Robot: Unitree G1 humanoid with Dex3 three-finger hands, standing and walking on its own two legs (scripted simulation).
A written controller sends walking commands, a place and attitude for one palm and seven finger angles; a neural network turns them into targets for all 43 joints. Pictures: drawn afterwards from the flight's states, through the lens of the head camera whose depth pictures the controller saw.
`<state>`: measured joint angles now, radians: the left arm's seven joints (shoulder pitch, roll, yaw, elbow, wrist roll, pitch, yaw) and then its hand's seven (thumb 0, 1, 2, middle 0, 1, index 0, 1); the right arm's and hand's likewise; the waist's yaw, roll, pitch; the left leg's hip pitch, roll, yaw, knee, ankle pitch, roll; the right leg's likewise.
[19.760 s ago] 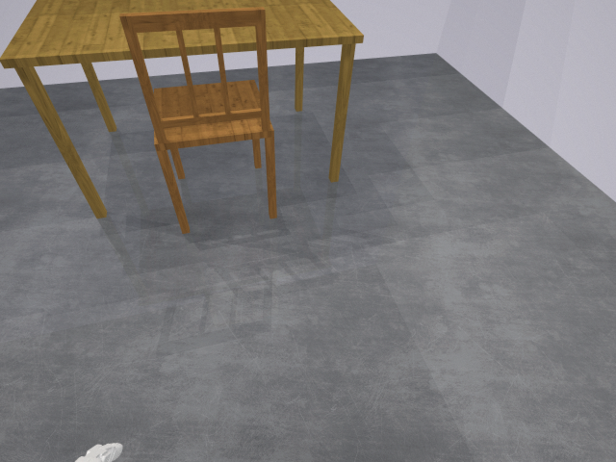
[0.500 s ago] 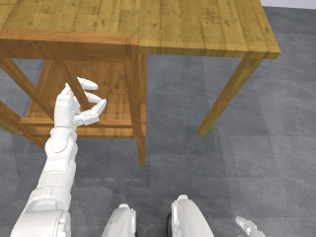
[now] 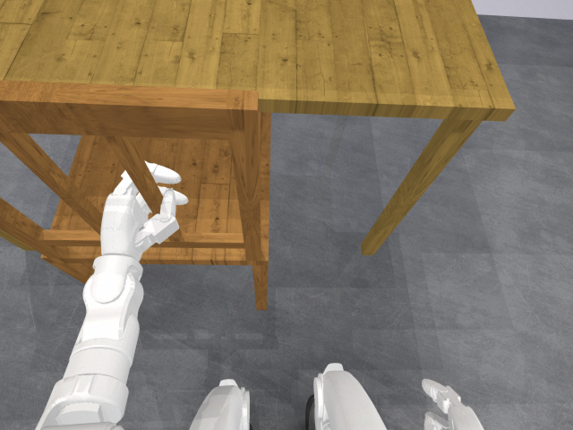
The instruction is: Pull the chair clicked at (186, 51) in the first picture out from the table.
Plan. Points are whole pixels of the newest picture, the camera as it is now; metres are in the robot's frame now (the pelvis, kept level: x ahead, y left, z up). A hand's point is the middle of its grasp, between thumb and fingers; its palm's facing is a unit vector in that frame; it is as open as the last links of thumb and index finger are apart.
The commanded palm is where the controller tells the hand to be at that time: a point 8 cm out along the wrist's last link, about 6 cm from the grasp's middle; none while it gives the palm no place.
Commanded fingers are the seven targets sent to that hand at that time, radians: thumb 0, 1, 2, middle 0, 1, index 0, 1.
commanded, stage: hook a spindle and tug to test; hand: left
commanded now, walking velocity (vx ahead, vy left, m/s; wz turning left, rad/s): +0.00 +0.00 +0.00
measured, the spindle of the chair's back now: (70, 194) +0.43 +0.29 +0.02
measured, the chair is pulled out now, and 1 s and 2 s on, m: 0.00 0.05 0.19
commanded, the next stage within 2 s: step backward, pulling the chair out in 0.20 s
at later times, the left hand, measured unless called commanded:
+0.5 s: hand (169, 224) +0.38 +0.15 +0.03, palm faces +0.03 -0.99 -0.13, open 5.0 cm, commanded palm +0.36 +0.20 +0.02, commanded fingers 0.00 0.90 0.90 -0.50 -1.45 -0.50 -1.45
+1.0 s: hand (168, 243) +0.35 +0.15 +0.03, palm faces -0.02 -0.99 -0.14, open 4.9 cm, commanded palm +0.33 +0.20 +0.03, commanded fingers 0.00 0.90 0.90 -0.50 -1.45 -0.50 -1.45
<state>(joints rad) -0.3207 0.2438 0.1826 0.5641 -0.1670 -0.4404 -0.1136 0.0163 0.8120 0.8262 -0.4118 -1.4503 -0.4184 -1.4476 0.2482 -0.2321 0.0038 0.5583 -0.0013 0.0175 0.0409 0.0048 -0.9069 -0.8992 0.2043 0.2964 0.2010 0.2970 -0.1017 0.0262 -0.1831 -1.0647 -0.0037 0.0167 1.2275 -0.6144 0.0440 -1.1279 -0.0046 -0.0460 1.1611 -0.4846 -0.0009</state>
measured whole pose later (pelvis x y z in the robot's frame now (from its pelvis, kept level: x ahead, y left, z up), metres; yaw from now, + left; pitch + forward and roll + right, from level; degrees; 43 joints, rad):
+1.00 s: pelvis +0.01 +0.02 +0.10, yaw -2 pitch +8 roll -2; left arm -0.28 0.21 0.06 0.78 -0.07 -0.19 0.07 0.04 0.77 0.81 -0.31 -1.18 -0.49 -1.45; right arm 0.25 -0.22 0.01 0.59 0.03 0.17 -0.10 0.00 -0.91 -0.90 0.20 0.30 0.20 0.30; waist -0.10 0.00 0.04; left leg -0.38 0.00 0.08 0.57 -0.34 0.06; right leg -0.46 0.00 -0.02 0.53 -0.19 0.00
